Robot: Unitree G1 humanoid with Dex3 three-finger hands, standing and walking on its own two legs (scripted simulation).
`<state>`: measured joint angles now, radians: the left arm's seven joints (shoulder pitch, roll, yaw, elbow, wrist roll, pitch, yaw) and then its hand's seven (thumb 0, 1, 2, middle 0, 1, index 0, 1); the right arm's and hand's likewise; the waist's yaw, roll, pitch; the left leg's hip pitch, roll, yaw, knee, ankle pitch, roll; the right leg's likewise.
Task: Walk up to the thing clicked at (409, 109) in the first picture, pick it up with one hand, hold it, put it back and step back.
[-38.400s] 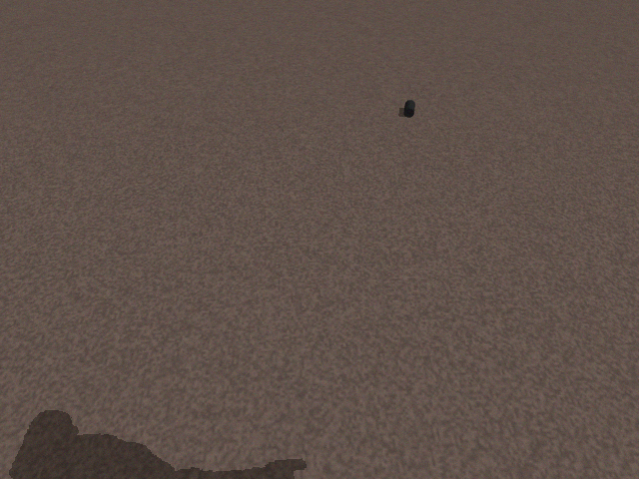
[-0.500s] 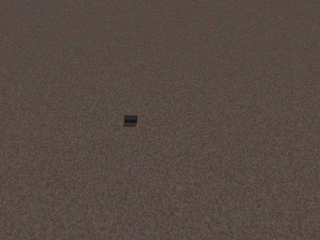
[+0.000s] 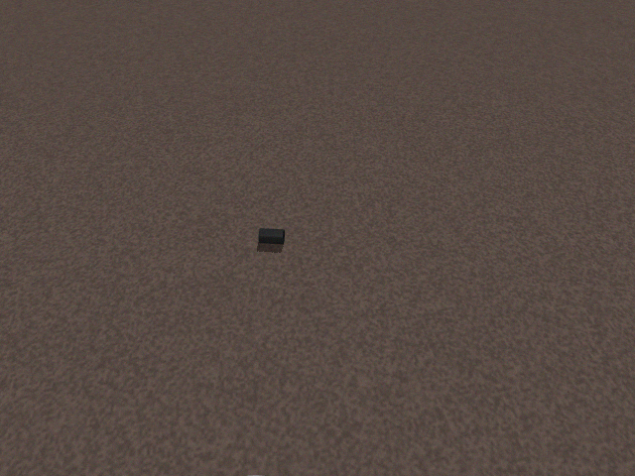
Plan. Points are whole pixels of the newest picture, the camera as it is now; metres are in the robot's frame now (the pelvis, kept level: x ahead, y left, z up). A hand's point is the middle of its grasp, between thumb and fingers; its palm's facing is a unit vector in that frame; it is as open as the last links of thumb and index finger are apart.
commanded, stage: step back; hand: left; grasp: from above
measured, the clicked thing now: (271, 236) +1.05 +0.20 -0.73
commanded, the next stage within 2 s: stand in 0.26 s
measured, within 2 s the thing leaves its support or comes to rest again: neither
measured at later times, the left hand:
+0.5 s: hand out of the picture +0.09 +0.26 -0.14, palm faces -0.03 -0.94 -0.34, open 7.4 cm
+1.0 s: hand out of the picture +0.10 +0.25 -0.13, palm faces -0.07 -0.94 -0.34, open 7.4 cm
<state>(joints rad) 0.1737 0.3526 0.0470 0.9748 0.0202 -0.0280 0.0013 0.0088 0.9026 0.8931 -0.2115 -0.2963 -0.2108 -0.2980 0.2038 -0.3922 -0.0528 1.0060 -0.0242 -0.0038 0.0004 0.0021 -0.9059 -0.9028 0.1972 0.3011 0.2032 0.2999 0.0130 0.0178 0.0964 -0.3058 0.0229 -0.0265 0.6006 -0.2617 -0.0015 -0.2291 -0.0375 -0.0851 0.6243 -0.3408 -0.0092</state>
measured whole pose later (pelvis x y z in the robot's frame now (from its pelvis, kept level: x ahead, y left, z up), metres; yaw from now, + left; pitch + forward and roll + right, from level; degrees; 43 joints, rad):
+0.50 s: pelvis +0.02 +0.01 +0.02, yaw -2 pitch -3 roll +0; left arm 0.11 0.35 0.00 1.12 0.01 -0.02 -0.01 0.01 0.91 0.89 -0.21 -0.30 -0.21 -0.30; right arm 0.03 -0.34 -0.01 1.10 -0.01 -0.02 0.01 0.00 -0.90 -0.90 0.20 0.30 0.21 0.30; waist 0.02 0.01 0.06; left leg -0.18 0.02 0.01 0.39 -0.17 -0.01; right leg -0.10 -0.03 -0.04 0.39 -0.24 0.02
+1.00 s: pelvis +0.01 +0.01 +0.02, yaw -2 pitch -3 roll +0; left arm 0.10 0.35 0.00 1.14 0.01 -0.01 -0.01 0.01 0.91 0.89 -0.21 -0.30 -0.21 -0.30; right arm 0.11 -0.35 0.00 1.16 -0.01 -0.01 0.01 0.00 -0.90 -0.90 0.20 0.30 0.20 0.30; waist -0.01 0.00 0.05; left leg -0.15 0.03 0.02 0.32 -0.12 -0.02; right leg -0.09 -0.02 -0.03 0.33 -0.20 0.01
